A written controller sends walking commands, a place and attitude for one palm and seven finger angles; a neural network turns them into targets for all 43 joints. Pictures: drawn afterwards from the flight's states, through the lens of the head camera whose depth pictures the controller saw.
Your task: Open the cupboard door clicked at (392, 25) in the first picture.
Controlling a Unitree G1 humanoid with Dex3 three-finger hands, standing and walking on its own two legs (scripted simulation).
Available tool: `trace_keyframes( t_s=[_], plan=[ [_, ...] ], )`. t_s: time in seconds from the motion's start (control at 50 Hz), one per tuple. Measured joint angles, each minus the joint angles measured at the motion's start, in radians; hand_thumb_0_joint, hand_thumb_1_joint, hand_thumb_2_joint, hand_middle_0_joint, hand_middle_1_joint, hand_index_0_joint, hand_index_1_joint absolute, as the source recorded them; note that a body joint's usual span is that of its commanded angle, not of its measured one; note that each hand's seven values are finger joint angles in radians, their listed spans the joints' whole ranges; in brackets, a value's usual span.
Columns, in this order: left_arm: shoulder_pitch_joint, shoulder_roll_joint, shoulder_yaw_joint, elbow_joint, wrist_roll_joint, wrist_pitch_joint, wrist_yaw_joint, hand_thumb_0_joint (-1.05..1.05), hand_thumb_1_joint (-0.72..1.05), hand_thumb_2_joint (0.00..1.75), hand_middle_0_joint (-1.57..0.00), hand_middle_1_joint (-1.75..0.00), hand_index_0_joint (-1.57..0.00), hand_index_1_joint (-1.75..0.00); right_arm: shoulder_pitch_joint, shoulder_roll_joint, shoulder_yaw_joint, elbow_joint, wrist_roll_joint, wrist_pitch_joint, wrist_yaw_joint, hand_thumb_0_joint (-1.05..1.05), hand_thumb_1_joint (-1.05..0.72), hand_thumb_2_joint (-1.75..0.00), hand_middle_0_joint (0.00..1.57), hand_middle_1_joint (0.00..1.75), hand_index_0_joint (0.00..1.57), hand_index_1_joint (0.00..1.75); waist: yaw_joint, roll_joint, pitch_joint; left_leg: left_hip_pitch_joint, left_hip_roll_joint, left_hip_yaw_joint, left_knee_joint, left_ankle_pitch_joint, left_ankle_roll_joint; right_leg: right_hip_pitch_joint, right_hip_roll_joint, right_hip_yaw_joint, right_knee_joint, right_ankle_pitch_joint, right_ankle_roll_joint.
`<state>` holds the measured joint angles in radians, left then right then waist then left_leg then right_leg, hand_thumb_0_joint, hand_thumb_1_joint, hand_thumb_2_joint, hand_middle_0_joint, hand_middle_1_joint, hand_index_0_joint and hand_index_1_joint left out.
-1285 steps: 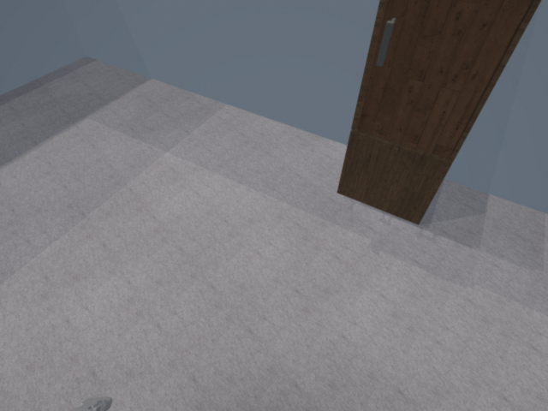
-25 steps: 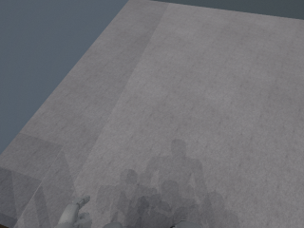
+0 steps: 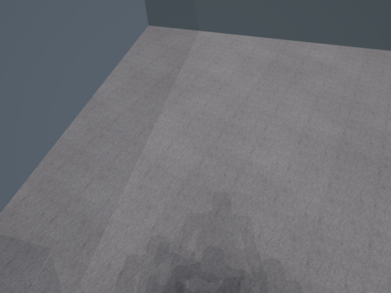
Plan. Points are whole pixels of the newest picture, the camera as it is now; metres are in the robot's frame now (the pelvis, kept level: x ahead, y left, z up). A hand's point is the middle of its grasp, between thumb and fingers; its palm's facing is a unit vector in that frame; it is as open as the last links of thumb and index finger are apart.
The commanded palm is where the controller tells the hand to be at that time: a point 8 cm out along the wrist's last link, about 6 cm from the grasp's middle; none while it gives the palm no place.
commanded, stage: walk to a spot facing it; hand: left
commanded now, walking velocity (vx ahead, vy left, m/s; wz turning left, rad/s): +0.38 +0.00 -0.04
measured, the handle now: out of the picture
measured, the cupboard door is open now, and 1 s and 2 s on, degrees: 47 47 47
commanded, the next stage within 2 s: turn to face it in 0.34 s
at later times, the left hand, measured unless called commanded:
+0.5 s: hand (131, 263) +0.21 +0.18 -0.18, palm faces +0.08 -0.98 -0.16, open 7.3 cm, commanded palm none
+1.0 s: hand (132, 208) +0.36 +0.21 -0.19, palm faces +0.33 -0.92 -0.22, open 7.3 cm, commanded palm none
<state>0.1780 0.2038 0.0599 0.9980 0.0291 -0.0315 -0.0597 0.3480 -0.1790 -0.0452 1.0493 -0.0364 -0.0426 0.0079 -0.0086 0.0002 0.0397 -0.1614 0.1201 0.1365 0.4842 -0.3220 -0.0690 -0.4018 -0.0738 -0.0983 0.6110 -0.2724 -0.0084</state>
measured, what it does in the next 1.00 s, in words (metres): walks ahead, turning left: right foot, then left foot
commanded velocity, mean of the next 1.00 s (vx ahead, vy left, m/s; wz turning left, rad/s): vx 0.13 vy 0.00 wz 0.38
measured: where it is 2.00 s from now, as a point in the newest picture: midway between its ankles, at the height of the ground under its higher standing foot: (217, 246)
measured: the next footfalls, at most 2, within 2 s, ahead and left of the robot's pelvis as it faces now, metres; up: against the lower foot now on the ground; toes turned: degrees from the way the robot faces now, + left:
right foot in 0.02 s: +0.11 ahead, -0.12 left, +0.00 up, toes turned -7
left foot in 0.36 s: +0.31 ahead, +0.12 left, +0.00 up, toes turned +10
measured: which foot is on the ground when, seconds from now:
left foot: down 0.00-0.00, up 0.02-0.34, down 0.36-0.64, up 0.66-0.90, down 0.92-1.00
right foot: up 0.00-0.00, down 0.02-0.36, up 0.38-0.62, down 0.64-0.90, up 0.92-1.00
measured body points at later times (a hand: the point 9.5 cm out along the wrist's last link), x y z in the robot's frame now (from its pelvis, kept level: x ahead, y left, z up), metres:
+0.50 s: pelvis +0.23 +0.00 +0.00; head +0.25 +0.02 +0.45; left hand +0.21 +0.23 -0.17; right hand +0.32 -0.23 -0.14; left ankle +0.27 +0.11 -0.73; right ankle +0.17 -0.12 -0.66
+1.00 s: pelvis +0.35 -0.01 -0.01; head +0.39 +0.03 +0.43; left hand +0.35 +0.26 -0.17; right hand +0.53 -0.23 -0.13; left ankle +0.35 +0.10 -0.73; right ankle +0.34 -0.16 -0.68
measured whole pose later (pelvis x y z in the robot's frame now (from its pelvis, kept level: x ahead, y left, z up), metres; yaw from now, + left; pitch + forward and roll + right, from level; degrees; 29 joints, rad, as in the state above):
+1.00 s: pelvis +0.35 -0.01 -0.01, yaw +19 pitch +1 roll +0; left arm 0.17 0.25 0.07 0.95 0.02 0.04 0.01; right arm 0.15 -0.21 -0.05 0.91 -0.03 0.00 0.01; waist -0.02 -0.06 0.07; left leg -0.40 0.04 0.09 0.67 -0.29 0.03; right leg -0.41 -0.11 -0.09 1.05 -0.54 0.08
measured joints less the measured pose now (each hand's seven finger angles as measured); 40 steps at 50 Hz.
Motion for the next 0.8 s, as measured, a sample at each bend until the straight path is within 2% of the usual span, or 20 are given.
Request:
trace_keyframes(
  t_s=[0.02,0.06,0.1,0.14,0.22,0.32,0.34,0.36,0.38,0.4,0.44,0.48,0.52,0.56,0.6,0.64,0.7,0.74,0.76,0.8],
  plan=[
    [-0.002,0.004,0.000,-0.006,0.002,-0.010,0.001,0.00,0.91,0.90,-0.20,-0.29,-0.20,-0.30,0.017,-0.001,-0.001,0.009,0.005,0.008,0.003,0.01,-0.92,-0.90,0.20,0.30,0.21,0.30,0.000,-0.009,-0.004,-0.011,0.002,0.003,0.063,-0.050,0.011,0.016,-0.002,0.007,-0.030,0.020,-0.014],
    [-0.013,-0.014,0.001,-0.001,-0.001,-0.024,0.014,0.00,0.91,0.90,-0.20,-0.29,-0.20,-0.30,0.013,-0.016,-0.006,0.038,0.012,0.035,0.006,0.01,-0.92,-0.90,0.20,0.30,0.20,0.30,0.004,0.014,0.005,-0.084,0.009,-0.041,0.295,-0.164,0.033,0.026,0.013,-0.010,0.022,0.010,-0.025],
    [-0.001,-0.031,-0.003,0.002,-0.004,-0.032,0.031,0.00,0.91,0.90,-0.20,-0.29,-0.20,-0.30,-0.008,-0.024,-0.011,0.056,0.013,0.047,0.006,0.01,-0.91,-0.90,0.20,0.30,0.20,0.30,0.003,0.024,0.008,-0.180,0.000,-0.069,0.495,-0.152,0.040,0.076,0.026,-0.028,-0.007,-0.014,-0.027],
    [0.025,-0.039,0.003,0.012,-0.007,-0.037,0.050,0.00,0.92,0.90,-0.20,-0.29,-0.20,-0.30,-0.035,-0.023,-0.015,0.052,0.012,0.045,0.006,0.01,-0.91,-0.90,0.20,0.30,0.20,0.30,-0.001,0.015,0.001,-0.253,0.000,-0.063,0.546,-0.107,0.037,0.135,0.035,-0.037,-0.080,-0.006,-0.020],
    [0.080,-0.020,0.003,0.052,-0.005,-0.045,0.054,-0.01,0.94,0.90,-0.20,-0.29,-0.21,-0.30,-0.099,-0.005,-0.018,0.007,0.012,0.033,0.016,0.01,-0.91,-0.90,0.19,0.30,0.20,0.30,0.002,-0.019,-0.009,-0.319,0.001,-0.028,0.376,-0.002,0.028,0.238,0.044,-0.041,-0.206,0.004,-0.025],
    [0.141,-0.021,-0.009,0.108,-0.008,-0.039,0.047,-0.01,0.92,0.90,-0.20,-0.29,-0.21,-0.30,-0.189,0.004,-0.009,-0.041,0.014,0.010,0.027,0.01,-0.91,-0.90,0.19,0.30,0.20,0.30,0.024,-0.032,0.012,-0.293,-0.023,-0.003,0.122,0.114,0.046,0.343,0.047,-0.041,-0.230,-0.060,0.001],
    [0.157,-0.024,-0.010,0.115,-0.010,-0.036,0.047,0.00,0.92,0.90,-0.20,-0.29,-0.21,-0.30,-0.202,0.002,-0.006,-0.049,0.013,0.002,0.026,0.01,-0.91,-0.90,0.19,0.30,0.20,0.30,0.027,-0.032,0.016,-0.270,-0.032,0.005,0.075,0.135,0.056,0.353,0.044,-0.039,-0.199,-0.092,0.009],
    [0.177,-0.031,-0.011,0.119,-0.012,-0.032,0.047,0.00,0.92,0.90,-0.20,-0.29,-0.21,-0.30,-0.210,-0.005,-0.002,-0.060,0.009,-0.010,0.025,0.01,-0.91,-0.90,0.19,0.30,0.20,0.30,0.031,-0.018,0.014,-0.245,-0.030,-0.003,0.036,0.162,0.081,0.340,0.047,-0.038,-0.128,-0.131,0.013],
    [0.189,-0.034,-0.013,0.124,-0.014,-0.024,0.045,0.00,0.92,0.90,-0.20,-0.29,-0.21,-0.30,-0.219,-0.007,-0.002,-0.068,0.005,-0.022,0.019,0.01,-0.90,-0.90,0.19,0.30,0.20,0.30,0.029,-0.013,0.015,-0.248,-0.024,-0.003,0.061,0.219,0.099,0.297,0.043,-0.036,0.007,-0.172,0.013],
    [0.189,-0.029,-0.015,0.128,-0.014,-0.013,0.045,0.00,0.91,0.90,-0.20,-0.29,-0.20,-0.30,-0.226,0.001,0.000,-0.072,0.003,-0.027,0.012,0.01,-0.90,-0.90,0.19,0.30,0.20,0.30,0.026,-0.025,0.022,-0.251,-0.028,0.004,0.112,0.192,0.105,0.241,0.036,-0.011,0.169,-0.206,0.008],
    [0.168,-0.017,-0.015,0.129,-0.010,0.007,0.047,0.00,0.91,0.90,-0.20,-0.29,-0.20,-0.30,-0.214,0.016,0.004,-0.078,0.003,-0.030,0.003,0.01,-0.90,-0.90,0.19,0.30,0.20,0.30,0.025,-0.044,0.021,-0.232,-0.040,0.011,0.141,0.114,0.100,0.118,0.032,0.024,0.435,-0.208,0.004],
    [0.125,-0.012,-0.012,0.114,-0.005,0.017,0.044,0.00,0.91,0.90,-0.20,-0.29,-0.20,-0.30,-0.184,0.026,0.008,-0.072,0.004,-0.028,-0.007,0.00,-0.90,-0.90,0.19,0.30,0.20,0.30,0.024,-0.045,0.019,-0.200,-0.054,0.002,0.104,0.097,0.088,0.022,0.016,0.025,0.526,-0.163,0.012],
    [0.079,-0.016,-0.012,0.083,-0.004,0.017,0.041,0.01,0.91,0.90,-0.20,-0.29,-0.20,-0.30,-0.154,0.027,0.002,-0.053,0.009,-0.022,-0.021,0.00,-0.92,-0.90,0.20,0.30,0.20,0.30,0.023,-0.033,0.020,-0.166,-0.065,-0.017,0.052,0.114,0.079,-0.025,-0.005,0.018,0.442,-0.131,0.024],
    [0.039,-0.024,-0.016,0.049,-0.004,0.011,0.040,0.00,0.91,0.90,-0.20,-0.29,-0.20,-0.30,-0.127,0.012,0.000,-0.033,0.010,-0.009,-0.025,0.00,-0.94,-0.90,0.20,0.30,0.21,0.30,0.015,-0.015,0.019,-0.144,-0.069,-0.044,0.025,0.115,0.076,-0.029,-0.013,0.015,0.283,-0.106,0.036],
    [0.007,-0.024,-0.014,0.018,-0.004,0.004,0.041,0.00,0.92,0.90,-0.20,-0.29,-0.20,-0.30,-0.099,0.002,0.000,-0.015,0.011,0.013,-0.020,0.00,-0.94,-0.90,0.20,0.30,0.21,0.30,0.006,-0.004,0.016,-0.137,-0.069,-0.074,0.040,0.093,0.064,-0.003,-0.009,0.009,0.130,-0.048,0.047],
    [-0.006,-0.009,-0.012,-0.016,-0.002,-0.006,0.041,0.00,0.92,0.90,-0.20,-0.29,-0.20,-0.30,-0.068,0.005,-0.001,-0.006,0.016,0.038,-0.013,0.00,-0.93,-0.90,0.20,0.30,0.21,0.30,0.002,-0.028,0.001,-0.149,-0.088,-0.088,0.096,0.043,0.051,0.042,-0.021,0.022,-0.025,-0.017,0.041],
    [-0.034,-0.019,-0.011,-0.034,0.001,-0.001,0.050,0.00,0.91,0.90,-0.20,-0.29,-0.20,-0.30,-0.063,-0.012,-0.013,0.008,0.018,0.078,-0.003,0.01,-0.92,-0.90,0.20,0.30,0.20,0.30,-0.005,-0.011,0.005,-0.225,-0.081,-0.101,0.338,-0.146,0.045,0.055,-0.028,-0.018,0.017,-0.010,0.020],
    [-0.034,-0.027,-0.012,-0.044,0.000,0.004,0.059,0.00,0.91,0.90,-0.20,-0.29,-0.20,-0.30,-0.072,-0.018,-0.020,0.008,0.020,0.091,0.000,0.01,-0.92,-0.90,0.20,0.30,0.20,0.30,-0.012,-0.012,0.006,-0.277,-0.075,-0.087,0.494,-0.170,0.035,0.097,-0.037,-0.051,-0.011,-0.022,0.018],
    [-0.032,-0.027,-0.012,-0.047,0.001,0.005,0.063,0.00,0.91,0.90,-0.20,-0.29,-0.20,-0.30,-0.078,-0.018,-0.021,0.003,0.021,0.094,0.001,0.01,-0.92,-0.90,0.20,0.30,0.20,0.30,-0.014,-0.020,0.007,-0.290,-0.071,-0.074,0.522,-0.174,0.029,0.120,-0.043,-0.064,-0.033,-0.022,0.021],
    [-0.025,-0.024,-0.012,-0.049,0.001,0.005,0.066,0.00,0.91,0.90,-0.20,-0.29,-0.20,-0.30,-0.095,-0.016,-0.019,-0.015,0.022,0.093,0.005,0.01,-0.91,-0.90,0.19,0.30,0.20,0.30,-0.015,-0.043,0.009,-0.293,-0.067,-0.045,0.482,-0.165,0.018,0.155,-0.059,-0.086,-0.069,-0.021,0.027]
  ],
)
